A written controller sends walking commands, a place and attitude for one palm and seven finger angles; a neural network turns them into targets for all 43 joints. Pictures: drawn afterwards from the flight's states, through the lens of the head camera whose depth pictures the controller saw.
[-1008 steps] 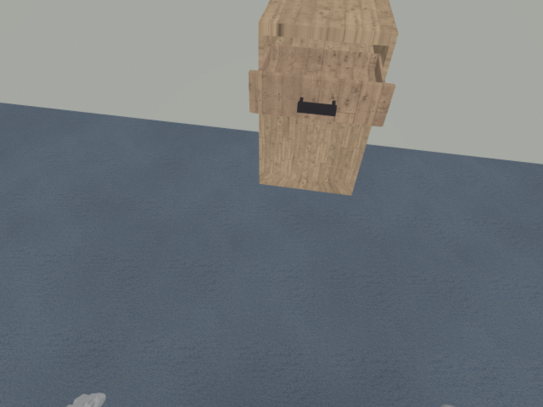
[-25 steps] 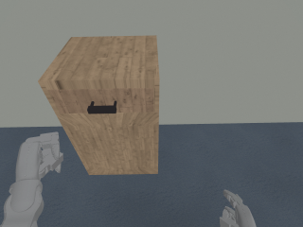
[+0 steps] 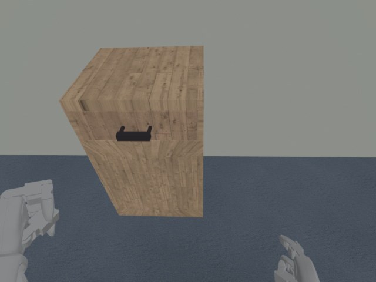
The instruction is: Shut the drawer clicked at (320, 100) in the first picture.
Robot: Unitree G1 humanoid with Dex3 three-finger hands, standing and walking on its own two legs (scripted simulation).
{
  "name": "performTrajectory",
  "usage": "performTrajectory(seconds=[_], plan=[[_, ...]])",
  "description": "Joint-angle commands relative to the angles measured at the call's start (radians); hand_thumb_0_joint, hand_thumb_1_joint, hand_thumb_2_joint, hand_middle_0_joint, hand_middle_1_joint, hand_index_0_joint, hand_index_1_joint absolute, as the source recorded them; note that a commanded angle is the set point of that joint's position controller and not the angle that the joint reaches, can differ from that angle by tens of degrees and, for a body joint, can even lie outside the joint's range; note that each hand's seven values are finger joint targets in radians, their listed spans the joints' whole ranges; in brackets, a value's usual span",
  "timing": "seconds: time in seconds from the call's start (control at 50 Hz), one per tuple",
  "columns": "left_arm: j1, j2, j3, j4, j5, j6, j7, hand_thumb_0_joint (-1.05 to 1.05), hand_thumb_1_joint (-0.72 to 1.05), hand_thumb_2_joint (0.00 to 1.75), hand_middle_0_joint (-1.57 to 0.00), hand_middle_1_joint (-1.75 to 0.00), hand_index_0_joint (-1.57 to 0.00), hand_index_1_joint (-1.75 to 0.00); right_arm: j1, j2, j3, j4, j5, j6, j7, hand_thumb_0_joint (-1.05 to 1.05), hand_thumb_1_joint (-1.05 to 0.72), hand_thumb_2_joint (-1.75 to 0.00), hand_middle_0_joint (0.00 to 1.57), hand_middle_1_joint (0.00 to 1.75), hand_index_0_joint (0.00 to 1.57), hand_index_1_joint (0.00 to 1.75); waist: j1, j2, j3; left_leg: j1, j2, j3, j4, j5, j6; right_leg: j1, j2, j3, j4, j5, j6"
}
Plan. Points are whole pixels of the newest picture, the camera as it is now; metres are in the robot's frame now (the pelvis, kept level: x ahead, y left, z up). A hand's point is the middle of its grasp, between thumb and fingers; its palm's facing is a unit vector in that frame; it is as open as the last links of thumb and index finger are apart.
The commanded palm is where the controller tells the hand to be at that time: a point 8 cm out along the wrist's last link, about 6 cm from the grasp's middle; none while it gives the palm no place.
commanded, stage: step back with the hand held close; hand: left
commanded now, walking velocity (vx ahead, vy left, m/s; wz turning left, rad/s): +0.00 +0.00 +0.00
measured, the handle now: (134, 132) +0.61 +0.28 -0.07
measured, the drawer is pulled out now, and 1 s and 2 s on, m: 0.00 0.00 0.00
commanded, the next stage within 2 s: stop stepping back and stand still in 1.30 s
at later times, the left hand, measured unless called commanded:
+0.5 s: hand (37, 218) +0.16 +0.26 +0.16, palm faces +0.27 -0.82 -0.51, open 3.2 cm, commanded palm +0.10 +0.30 +0.18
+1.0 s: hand out of the picture +0.05 +0.28 +0.16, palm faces +0.44 -0.74 -0.51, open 3.2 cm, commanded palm -0.02 +0.32 +0.18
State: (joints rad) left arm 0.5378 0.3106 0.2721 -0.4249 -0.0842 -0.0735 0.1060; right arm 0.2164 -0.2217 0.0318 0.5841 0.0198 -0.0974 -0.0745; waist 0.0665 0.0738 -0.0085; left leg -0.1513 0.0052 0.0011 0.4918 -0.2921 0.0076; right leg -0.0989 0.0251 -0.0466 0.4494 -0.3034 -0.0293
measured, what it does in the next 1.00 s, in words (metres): shifts its weight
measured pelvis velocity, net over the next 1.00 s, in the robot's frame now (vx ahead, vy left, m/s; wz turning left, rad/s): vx -0.13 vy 0.03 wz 0.07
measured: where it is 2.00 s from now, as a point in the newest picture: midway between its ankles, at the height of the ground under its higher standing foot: outside the picture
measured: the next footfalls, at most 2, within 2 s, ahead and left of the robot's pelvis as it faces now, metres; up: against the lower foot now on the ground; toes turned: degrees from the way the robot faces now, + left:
left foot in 1.18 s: -0.05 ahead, +0.14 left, +0.00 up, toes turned +5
right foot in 1.54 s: -0.28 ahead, -0.10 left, +0.00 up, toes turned -6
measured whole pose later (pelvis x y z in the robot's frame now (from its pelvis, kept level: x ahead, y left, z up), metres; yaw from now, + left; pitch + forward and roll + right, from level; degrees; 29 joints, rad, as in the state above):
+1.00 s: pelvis -0.13 +0.03 -0.02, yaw +4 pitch -2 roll -2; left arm 0.60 0.40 0.44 -0.61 0.00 -0.28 0.14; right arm 0.23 -0.21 0.00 0.55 0.00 -0.09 -0.06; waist -0.01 0.01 0.07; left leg -0.49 0.01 0.04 0.70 -0.26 0.06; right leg -0.41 0.05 0.02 0.65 -0.22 0.00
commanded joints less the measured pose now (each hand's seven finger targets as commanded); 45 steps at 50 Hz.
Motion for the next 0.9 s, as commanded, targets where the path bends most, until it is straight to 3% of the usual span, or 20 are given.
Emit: performTrajectory(seconds=[0.0,0.02,0.04,0.08,0.1,0.18,0.28,0.32,0.42,0.54,0.6,0.62,0.68,0.72,0.74,0.78,0.82,0.88], plan=[[-0.071,0.199,0.127,-0.301,-0.001,-0.092,0.021,0.00,0.90,0.90,-1.40,-1.60,-1.40,-1.60,-0.132,-0.089,-0.043,-0.168,-0.003,-0.089,-0.011,0.00,-0.90,-0.90,0.20,0.30,0.20,0.30,-0.009,0.006,-0.095,0.059,0.005,0.008,-0.051,0.265,0.029,-0.023,-0.034,0.033,-0.065,0.300,0.008],[-0.066,0.206,0.136,-0.287,-0.002,-0.086,0.020,0.00,0.90,0.90,-1.40,-1.60,-1.40,-1.60,-0.137,-0.089,-0.043,-0.164,-0.003,-0.091,-0.011,0.00,-0.90,-0.90,0.20,0.30,0.20,0.30,-0.006,0.003,-0.077,0.051,0.005,0.007,-0.052,0.262,0.026,-0.027,-0.031,0.035,-0.076,0.299,0.008],[-0.207,0.336,0.280,-0.375,0.006,-0.139,0.028,0.00,0.90,0.90,-1.40,-1.60,-1.40,-1.60,-0.109,-0.125,-0.055,-0.182,-0.009,-0.063,-0.002,0.00,-0.90,-0.90,0.20,0.30,0.20,0.30,-0.054,-0.036,0.023,-0.016,0.025,-0.006,-0.019,0.197,0.042,-0.107,-0.097,0.173,-0.138,0.402,0.002],[-0.059,0.221,0.197,-0.201,0.020,-0.150,0.017,0.00,0.90,0.90,-1.40,-1.60,-1.40,-1.60,-0.107,-0.105,-0.061,-0.153,-0.011,-0.028,0.006,0.00,-0.90,-0.90,0.20,0.30,0.20,0.30,-0.066,-0.115,0.022,-0.012,0.021,-0.009,0.010,0.187,0.036,-0.115,-0.135,0.179,-0.138,0.460,-0.003],[-0.028,0.197,0.184,-0.161,0.022,-0.149,0.014,0.00,0.90,0.90,-1.40,-1.60,-1.40,-1.60,-0.106,-0.105,-0.065,-0.156,-0.010,-0.014,0.010,0.00,-0.90,-0.90,0.20,0.30,0.20,0.30,-0.070,-0.127,0.015,-0.014,0.027,-0.005,0.007,0.207,0.033,-0.105,-0.135,0.171,-0.129,0.488,0.003],[0.051,0.172,0.166,-0.161,0.022,-0.168,0.007,0.00,0.90,0.90,-1.40,-1.60,-1.40,-1.60,-0.113,-0.119,-0.086,-0.172,-0.007,0.028,0.020,0.00,-0.90,-0.90,0.20,0.30,0.20,0.30,-0.068,-0.054,-0.054,-0.012,0.055,-0.006,-0.044,0.350,0.033,-0.049,-0.104,0.108,-0.070,0.511,0.024],[0.109,0.229,0.216,-0.287,0.020,-0.182,0.018,0.00,0.90,0.90,-1.40,-1.60,-1.40,-1.60,-0.133,-0.116,-0.093,-0.211,-0.003,0.054,0.016,0.00,-0.90,-0.90,0.20,0.30,0.20,0.30,-0.057,-0.068,-0.157,-0.023,0.068,-0.019,-0.054,0.475,0.035,0.012,-0.083,0.074,-0.019,0.546,0.034],[0.119,0.269,0.251,-0.334,0.017,-0.184,0.030,0.00,0.90,0.90,-1.40,-1.60,-1.40,-1.60,-0.139,-0.119,-0.093,-0.221,-0.003,0.057,0.008,0.00,-0.90,-0.90,0.20,0.30,0.20,0.30,-0.051,-0.032,-0.193,-0.034,0.070,-0.023,-0.053,0.490,0.034,0.027,-0.081,0.074,-0.003,0.555,0.036],[0.154,0.259,0.254,-0.365,0.017,-0.185,0.043,0.00,0.90,0.90,-1.40,-1.60,-1.40,-1.60,-0.118,-0.120,-0.096,-0.221,-0.006,0.049,0.001,0.00,-0.90,-0.90,0.20,0.30,0.20,0.30,-0.057,0.030,-0.191,-0.084,0.085,-0.046,-0.066,0.486,0.035,0.022,-0.056,0.062,0.033,0.490,0.041],[0.142,0.209,0.219,-0.301,0.024,-0.183,0.042,0.00,0.90,0.90,-1.40,-1.60,-1.40,-1.60,-0.106,-0.121,-0.096,-0.206,-0.006,0.034,0.003,0.00,-0.90,-0.90,0.20,0.30,0.20,0.30,-0.069,0.005,-0.089,-0.274,0.109,-0.076,-0.135,0.159,0.053,0.019,-0.036,0.077,0.063,0.303,0.041],[0.099,0.197,0.207,-0.296,0.035,-0.194,0.045,0.00,0.90,0.90,-1.40,-1.60,-1.40,-1.60,-0.103,-0.129,-0.094,-0.209,-0.003,0.019,0.002,0.00,-0.90,-0.90,0.20,0.30,0.20,0.30,-0.077,-0.015,-0.035,-0.424,0.115,-0.098,-0.173,-0.158,0.071,0.035,-0.033,0.101,0.068,0.173,0.041],[0.081,0.213,0.220,-0.311,0.042,-0.197,0.047,0.00,0.90,0.90,-1.40,-1.60,-1.40,-1.60,-0.110,-0.136,-0.095,-0.212,-0.007,0.012,-0.003,0.00,-0.90,-0.90,0.20,0.30,0.20,0.30,-0.075,0.006,-0.016,-0.472,0.115,-0.112,-0.188,-0.235,0.079,0.044,-0.027,0.110,0.066,0.135,0.042],[0.040,0.204,0.205,-0.334,0.058,-0.212,0.051,0.00,0.90,0.90,-1.40,-1.60,-1.40,-1.60,-0.094,-0.135,-0.091,-0.213,-0.010,-0.007,-0.003,0.00,-0.90,-0.90,0.20,0.30,0.20,0.30,-0.079,-0.031,-0.004,-0.518,0.109,-0.122,-0.157,-0.335,0.085,0.014,-0.034,0.135,0.045,-0.006,0.039],[0.010,0.224,0.217,-0.374,0.066,-0.221,0.055,0.00,0.90,0.90,-1.40,-1.60,-1.40,-1.60,-0.098,-0.142,-0.093,-0.213,-0.017,-0.019,-0.007,0.00,-0.90,-0.90,0.20,0.30,0.20,0.30,-0.082,-0.010,0.002,-0.512,0.110,-0.138,-0.155,-0.377,0.088,-0.029,-0.028,0.146,0.027,-0.085,0.035],[0.001,0.207,0.203,-0.387,0.068,-0.225,0.056,0.00,0.90,0.90,-1.40,-1.60,-1.40,-1.60,-0.090,-0.136,-0.088,-0.213,-0.018,-0.025,-0.007,0.00,-0.90,-0.90,0.20,0.30,0.20,0.30,-0.083,0.002,-0.002,-0.524,0.113,-0.148,-0.163,-0.390,0.088,-0.021,-0.025,0.134,0.047,-0.099,0.035],[0.004,0.207,0.212,-0.393,0.072,-0.229,0.061,0.00,0.90,0.90,-1.40,-1.60,-1.40,-1.60,-0.088,-0.138,-0.087,-0.211,-0.021,-0.035,-0.007,0.00,-0.90,-0.90,0.20,0.30,0.20,0.30,-0.081,0.046,-0.010,-0.557,0.131,-0.178,-0.197,-0.422,0.094,0.006,0.000,0.120,0.109,-0.062,0.037],[0.029,0.232,0.246,-0.402,0.073,-0.237,0.065,0.00,0.90,0.90,-1.40,-1.60,-1.40,-1.60,-0.094,-0.136,-0.089,-0.210,-0.020,-0.043,-0.010,0.00,-0.90,-0.90,0.20,0.30,0.20,0.30,-0.075,0.092,-0.044,-0.579,0.153,-0.197,-0.217,-0.406,0.101,0.061,0.023,0.106,0.182,0.061,0.040],[0.067,0.232,0.267,-0.398,0.068,-0.251,0.059,0.00,0.90,0.90,-1.40,-1.60,-1.40,-1.60,-0.089,-0.127,-0.091,-0.208,-0.019,-0.049,-0.001,0.00,-0.90,-0.90,0.20,0.30,0.20,0.30,-0.076,0.074,-0.081,-0.593,0.151,-0.169,-0.171,-0.349,0.102,0.091,0.021,0.134,0.230,0.177,0.036]])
